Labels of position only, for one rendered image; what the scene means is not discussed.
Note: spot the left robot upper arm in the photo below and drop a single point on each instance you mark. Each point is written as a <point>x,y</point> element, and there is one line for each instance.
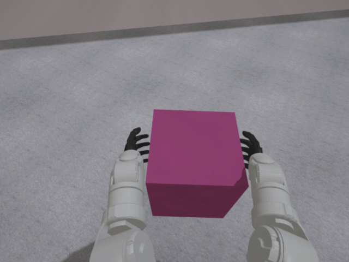
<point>129,246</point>

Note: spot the right robot hand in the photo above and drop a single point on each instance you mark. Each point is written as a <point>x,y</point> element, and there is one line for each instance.
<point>252,143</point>

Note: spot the robot left forearm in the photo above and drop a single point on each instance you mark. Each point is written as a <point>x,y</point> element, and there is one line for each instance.
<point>125,209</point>

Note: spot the right robot upper arm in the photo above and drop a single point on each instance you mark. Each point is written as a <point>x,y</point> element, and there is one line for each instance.
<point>271,244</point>

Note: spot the carton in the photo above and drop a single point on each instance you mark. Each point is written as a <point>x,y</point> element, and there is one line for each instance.
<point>195,164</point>

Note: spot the left robot hand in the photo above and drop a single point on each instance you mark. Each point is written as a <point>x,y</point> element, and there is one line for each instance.
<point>132,140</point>

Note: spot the robot right forearm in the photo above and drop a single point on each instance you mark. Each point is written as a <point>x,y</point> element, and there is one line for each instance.
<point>271,198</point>

